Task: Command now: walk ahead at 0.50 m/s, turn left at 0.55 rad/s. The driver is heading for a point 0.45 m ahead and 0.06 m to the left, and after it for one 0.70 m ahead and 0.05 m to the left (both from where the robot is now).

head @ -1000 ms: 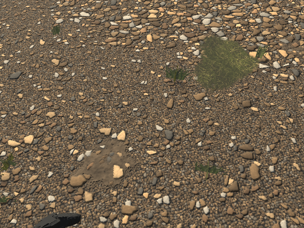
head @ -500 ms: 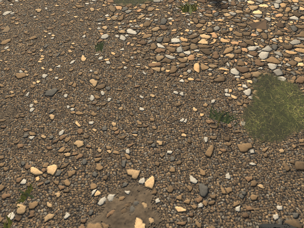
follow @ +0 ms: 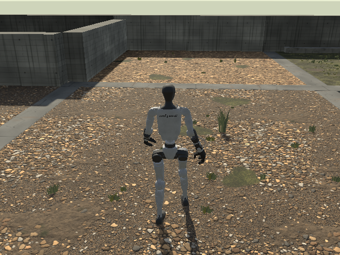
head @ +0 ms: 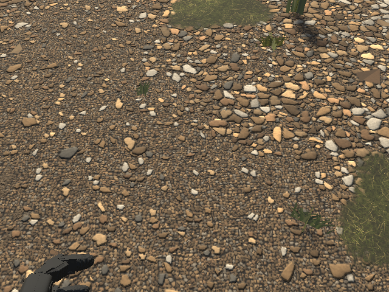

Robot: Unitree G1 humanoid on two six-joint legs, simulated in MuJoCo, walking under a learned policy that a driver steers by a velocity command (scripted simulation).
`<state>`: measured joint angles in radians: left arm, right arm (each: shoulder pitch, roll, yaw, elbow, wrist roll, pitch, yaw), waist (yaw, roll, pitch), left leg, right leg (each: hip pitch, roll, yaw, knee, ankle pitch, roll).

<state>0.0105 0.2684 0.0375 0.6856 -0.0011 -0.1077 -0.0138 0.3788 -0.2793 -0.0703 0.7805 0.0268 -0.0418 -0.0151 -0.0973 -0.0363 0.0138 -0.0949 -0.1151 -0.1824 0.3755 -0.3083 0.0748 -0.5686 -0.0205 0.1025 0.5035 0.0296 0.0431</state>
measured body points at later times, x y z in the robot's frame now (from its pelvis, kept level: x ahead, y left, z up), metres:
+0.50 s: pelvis +0.26 +0.01 -0.01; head +0.29 +0.02 +0.44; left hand +0.18 +0.29 -0.13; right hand +0.54 -0.15 -0.08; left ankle +0.37 +0.19 -0.70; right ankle +0.17 -0.14 -0.74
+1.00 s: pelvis +0.50 +0.14 +0.00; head +0.52 +0.15 +0.45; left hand +0.58 +0.43 -0.12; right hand +0.64 -0.11 -0.12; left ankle +0.39 +0.18 -0.74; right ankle +0.74 +0.04 -0.69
